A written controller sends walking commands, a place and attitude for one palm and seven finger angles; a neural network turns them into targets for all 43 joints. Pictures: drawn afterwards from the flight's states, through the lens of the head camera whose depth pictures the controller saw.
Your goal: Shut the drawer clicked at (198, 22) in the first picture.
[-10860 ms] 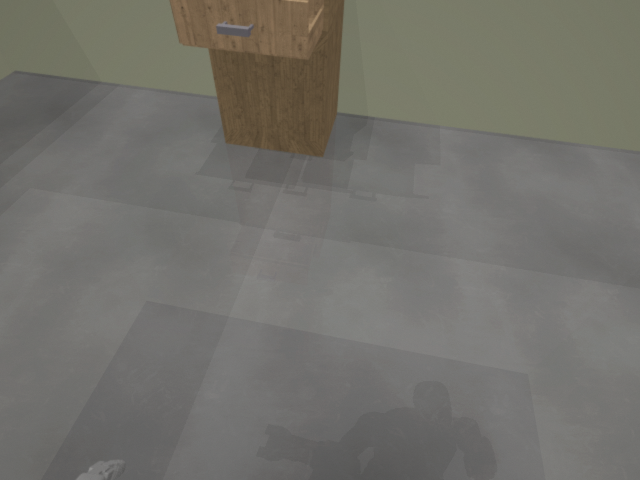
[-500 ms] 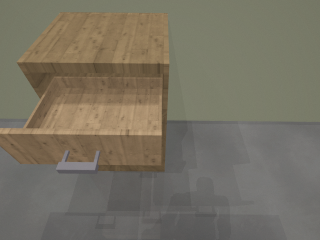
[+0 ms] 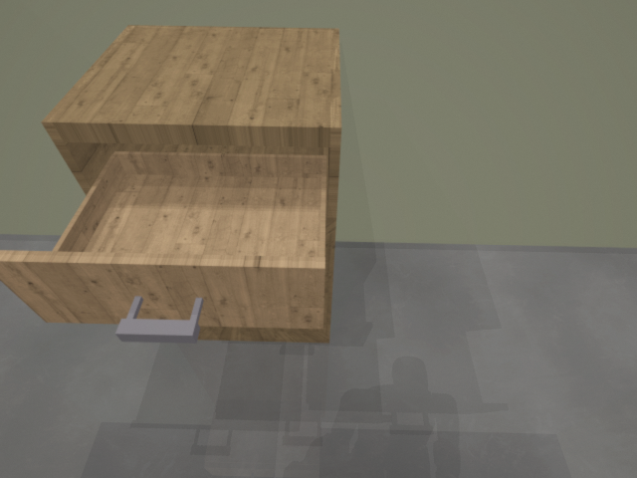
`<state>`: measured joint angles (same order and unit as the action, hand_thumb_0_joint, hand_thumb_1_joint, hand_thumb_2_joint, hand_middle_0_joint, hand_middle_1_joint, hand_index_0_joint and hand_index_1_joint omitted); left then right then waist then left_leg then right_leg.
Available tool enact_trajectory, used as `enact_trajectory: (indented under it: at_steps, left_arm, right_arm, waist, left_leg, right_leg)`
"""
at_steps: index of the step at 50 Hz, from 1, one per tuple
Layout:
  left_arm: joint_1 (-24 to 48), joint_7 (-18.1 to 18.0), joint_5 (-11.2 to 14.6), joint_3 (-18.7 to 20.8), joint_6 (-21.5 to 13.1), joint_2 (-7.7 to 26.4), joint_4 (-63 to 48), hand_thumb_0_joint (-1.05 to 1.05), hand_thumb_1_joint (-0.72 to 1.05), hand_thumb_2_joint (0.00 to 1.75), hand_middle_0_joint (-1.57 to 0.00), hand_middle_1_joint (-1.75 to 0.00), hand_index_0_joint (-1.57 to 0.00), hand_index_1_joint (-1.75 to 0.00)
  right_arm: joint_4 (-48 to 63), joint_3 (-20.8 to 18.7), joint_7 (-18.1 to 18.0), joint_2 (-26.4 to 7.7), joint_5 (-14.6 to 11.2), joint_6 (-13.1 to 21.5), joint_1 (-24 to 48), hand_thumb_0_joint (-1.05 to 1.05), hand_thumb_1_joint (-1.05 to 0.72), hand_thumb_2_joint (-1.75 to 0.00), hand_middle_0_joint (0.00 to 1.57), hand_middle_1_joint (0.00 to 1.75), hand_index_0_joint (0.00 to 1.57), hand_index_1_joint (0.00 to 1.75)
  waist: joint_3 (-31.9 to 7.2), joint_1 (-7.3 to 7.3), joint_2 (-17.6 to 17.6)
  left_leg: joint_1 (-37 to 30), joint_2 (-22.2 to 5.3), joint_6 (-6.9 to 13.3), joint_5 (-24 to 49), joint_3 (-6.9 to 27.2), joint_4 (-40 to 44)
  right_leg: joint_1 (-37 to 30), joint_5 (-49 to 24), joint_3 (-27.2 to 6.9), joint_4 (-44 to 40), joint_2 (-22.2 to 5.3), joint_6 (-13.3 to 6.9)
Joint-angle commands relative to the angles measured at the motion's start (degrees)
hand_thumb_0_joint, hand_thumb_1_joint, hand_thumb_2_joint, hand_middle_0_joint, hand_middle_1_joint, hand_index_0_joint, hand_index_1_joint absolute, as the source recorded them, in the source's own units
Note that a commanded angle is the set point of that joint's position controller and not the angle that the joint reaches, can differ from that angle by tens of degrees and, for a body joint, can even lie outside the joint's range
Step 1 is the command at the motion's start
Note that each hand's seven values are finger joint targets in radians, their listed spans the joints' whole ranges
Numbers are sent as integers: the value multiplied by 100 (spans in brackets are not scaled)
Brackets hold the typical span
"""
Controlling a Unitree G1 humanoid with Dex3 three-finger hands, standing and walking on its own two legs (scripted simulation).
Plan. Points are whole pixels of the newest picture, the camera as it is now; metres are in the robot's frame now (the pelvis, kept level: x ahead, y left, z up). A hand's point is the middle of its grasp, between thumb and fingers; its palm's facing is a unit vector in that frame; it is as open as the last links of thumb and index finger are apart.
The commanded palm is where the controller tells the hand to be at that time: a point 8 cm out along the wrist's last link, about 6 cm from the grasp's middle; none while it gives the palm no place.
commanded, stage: come to a stop and stand still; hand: left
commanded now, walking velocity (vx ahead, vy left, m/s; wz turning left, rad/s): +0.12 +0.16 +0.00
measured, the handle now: (163, 317) +0.34 +0.26 -0.05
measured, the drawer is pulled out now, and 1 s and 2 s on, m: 0.28 0.28 0.28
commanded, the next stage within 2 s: look again from close up in 0.94 s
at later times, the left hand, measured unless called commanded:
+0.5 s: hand out of the picture +0.03 +0.24 -0.18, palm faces +0.02 -0.98 -0.22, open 7.4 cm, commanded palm none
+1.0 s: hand out of the picture +0.02 +0.23 -0.18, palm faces +0.01 -0.98 -0.20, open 7.4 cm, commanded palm none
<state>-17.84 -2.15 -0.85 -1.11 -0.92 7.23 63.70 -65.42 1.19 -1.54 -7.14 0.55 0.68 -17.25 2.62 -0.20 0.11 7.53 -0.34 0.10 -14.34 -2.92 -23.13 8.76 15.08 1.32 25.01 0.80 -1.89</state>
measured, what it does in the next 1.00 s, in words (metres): shifts its weight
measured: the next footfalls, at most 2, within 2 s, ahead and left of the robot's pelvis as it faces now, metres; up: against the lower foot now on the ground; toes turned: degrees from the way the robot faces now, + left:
none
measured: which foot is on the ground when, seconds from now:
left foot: down 0.00-1.00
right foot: down 0.00-1.00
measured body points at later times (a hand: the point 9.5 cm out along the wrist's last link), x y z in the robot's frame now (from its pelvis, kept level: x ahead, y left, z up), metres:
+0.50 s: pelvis +0.01 +0.05 -0.01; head +0.02 +0.06 +0.44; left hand +0.03 +0.29 -0.16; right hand +0.02 -0.17 -0.16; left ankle -0.02 +0.12 -0.74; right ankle -0.02 -0.10 -0.74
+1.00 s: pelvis +0.02 +0.05 +0.00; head +0.03 +0.05 +0.45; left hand +0.02 +0.28 -0.16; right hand +0.02 -0.17 -0.16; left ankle -0.02 +0.12 -0.74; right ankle -0.02 -0.10 -0.74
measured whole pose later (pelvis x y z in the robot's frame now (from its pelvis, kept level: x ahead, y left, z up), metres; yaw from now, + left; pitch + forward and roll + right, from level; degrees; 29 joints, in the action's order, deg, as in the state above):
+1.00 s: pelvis +0.02 +0.05 +0.00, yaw +0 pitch -2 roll +0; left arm -15.5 -2.5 -0.6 -0.6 0.6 9.0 62.5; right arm -63.9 1.1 -1.8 -9.3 0.4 1.2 -15.0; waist 3.3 0.0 -0.3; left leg 6.6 3.7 4.3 -16.4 -3.8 -24.5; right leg 7.2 17.0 -0.2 26.0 -3.4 2.8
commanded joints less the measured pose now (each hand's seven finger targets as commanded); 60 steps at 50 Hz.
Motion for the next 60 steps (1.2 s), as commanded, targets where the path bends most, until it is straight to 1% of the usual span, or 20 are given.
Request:
enact_trajectory:
  at_steps: [1,2,3,4,5,6,7,8,10,13,16,18,24,29,33,36,42,48,53,60]
  left_arm:
    - [-570,-27,-16,223,-44,776,-150,0,90,90,-20,-30,-20,-30]
    - [-534,-22,-12,225,-34,787,-161,0,90,90,-20,-30,-20,-30]
    - [-1035,-207,-90,231,-310,776,85,0,90,90,-20,-30,-20,-30]
    - [-721,-183,-38,283,-339,1098,-275,0,90,90,-20,-30,-20,-30]
    - [-464,-154,-51,242,-334,911,-359,0,90,90,-20,-30,-20,-30]
    - [-234,-142,-41,240,-313,898,-434,0,90,90,-20,-30,-20,-30]
    - [-137,-122,-10,251,-283,871,-491,0,90,90,-20,-30,-20,-30]
    - [-207,-110,23,224,-250,746,-471,0,90,90,-20,-30,-20,-30]
    - [-260,-99,-3,184,-115,663,-447,0,90,90,-20,-30,-20,-30]
    - [-315,-69,-1,151,-30,614,-419,0,90,90,-20,-30,-20,-30]
    - [-266,-48,0,140,13,627,-459,0,90,90,-20,-30,-20,-30]
    - [-233,-35,3,148,36,661,-489,0,90,90,-20,-30,-20,-30]
    - [-175,-55,30,169,35,744,-469,0,90,90,-20,-30,-20,-30]
    - [-124,-69,41,177,50,796,-433,0,90,90,-20,-30,-20,-30]
    - [-88,-71,41,184,73,801,-396,0,90,90,-20,-30,-20,-30]
    - [-83,-72,31,182,80,792,-366,0,90,90,-20,-30,-20,-30]
    - [-115,-66,34,178,75,791,-328,0,90,90,-20,-30,-20,-30]
    - [-184,-69,26,164,48,757,-263,0,90,90,-20,-30,-20,-30]
    - [-239,-65,23,151,47,725,-212,0,90,90,-20,-30,-20,-30]
    - [-301,-61,16,133,24,695,-174,0,90,90,-20,-30,-20,-30]
  right_arm:
    - [187,-126,21,-508,40,-12,-471,0,-90,-90,20,30,20,30]
    - [207,-118,24,-460,37,-20,-496,0,-90,-90,20,30,20,30]
    - [561,-106,63,-618,30,136,422,0,-90,-90,20,30,20,30]
    - [850,-134,71,-392,5,75,-14,0,-90,-90,20,30,20,30]
    - [816,-132,63,-375,-22,60,-79,0,-90,-90,20,30,20,30]
    - [739,-129,66,-307,-26,64,-380,0,-90,-90,20,30,20,30]
    - [625,-110,79,-330,9,104,-587,0,-90,-90,20,30,20,30]
    - [572,-125,66,-474,27,139,-663,0,-90,-90,20,30,20,30]
    - [648,-116,28,-621,15,134,-439,0,-90,-90,20,30,20,30]
    - [693,-118,3,-756,15,123,-327,0,-90,-90,20,30,20,30]
    - [695,-124,6,-819,15,114,-251,0,-90,-90,20,30,20,30]
    - [675,-138,1,-865,27,131,-216,0,-90,-90,20,30,20,30]
    - [583,-141,-48,-919,18,183,-229,0,-90,-90,20,30,20,30]
    - [509,-147,-69,-938,8,172,-203,0,-90,-90,20,30,20,30]
    - [458,-147,-73,-939,5,160,-165,0,-90,-90,20,30,20,30]
    - [428,-147,-62,-914,-3,147,-133,0,-90,-90,20,30,20,30]
    - [361,-139,-59,-864,-13,156,-135,0,-90,-90,20,30,20,30]
    - [301,-130,-54,-847,-21,155,-107,0,-90,-90,20,30,20,30]
    - [264,-123,-49,-806,-23,152,-113,0,-90,-90,20,30,20,30]
    - [208,-111,-31,-755,-36,144,-137,0,-90,-90,20,30,20,30]
  waist:
    - [534,-85,-272]
    - [568,-50,-384]
    - [433,-312,-423]
    - [-145,28,-597]
    - [-253,102,-508]
    - [-352,268,-416]
    - [-414,263,-17]
    - [-352,218,282]
    - [71,78,509]
    - [400,-3,138]
    - [488,-6,21]
    - [412,-34,239]
    - [-92,-35,175]
    - [-91,-12,96]
    - [-19,-18,142]
    - [60,-6,7]
    - [32,-4,97]
    - [71,-3,-80]
    - [134,0,48]
    - [195,6,-71]
  left_leg:
    - [602,-210,102,-276,189,26]
    - [573,-208,105,-219,189,61]
    - [891,-236,-63,222,307,-1236]
    - [1152,-211,47,-910,335,-1464]
    - [1001,-251,43,-1015,304,-1424]
    - [598,-217,27,-577,235,-952]
    - [263,-190,23,21,186,-533]
    - [286,-392,105,612,399,-407]
    - [752,-565,252,881,681,-241]
    - [951,-594,350,647,856,-18]
    - [932,-558,363,258,880,212]
    - [867,-598,394,448,976,353]
    - [154,-602,368,2146,809,136]
    - [-35,-565,316,2578,709,61]
    - [-61,-562,303,2551,694,136]
    - [-6,-532,292,2190,686,213]
    - [-101,-532,289,2162,668,317]
    - [-92,-491,280,1934,634,301]
    - [-66,-480,273,1696,634,390]
    - [-6,-471,257,1259,613,455]
  right_leg:
    - [405,770,-1095,-835,-948,-380]
    - [477,759,-1064,-866,-952,-393]
    - [212,-3539,-1430,-473,-1231,-88]
    - [-257,-3562,-1524,-459,-1664,-313]
    - [-56,-2916,-1228,-470,-1539,-474]
    - [153,-2209,-939,-333,-1326,-503]
    - [233,-2007,-727,-21,-1066,-440]
    - [293,-1541,-596,223,-803,-301]
    - [279,-479,-413,201,-537,-153]
    - [331,19,-334,154,-437,-78]
    - [410,110,-334,102,-455,-44]
    - [343,31,-263,202,-434,-11]
    - [137,-648,-253,265,-533,49]
    - [61,-1026,-255,221,-600,79]
    - [38,-1006,-251,167,-609,104]
    - [35,-968,-288,80,-636,113]
    - [8,-984,-304,-5,-637,117]
    - [5,-1150,-357,-122,-696,111]
    - [32,-992,-366,-208,-696,112]
    - [100,-864,-409,-323,-711,107]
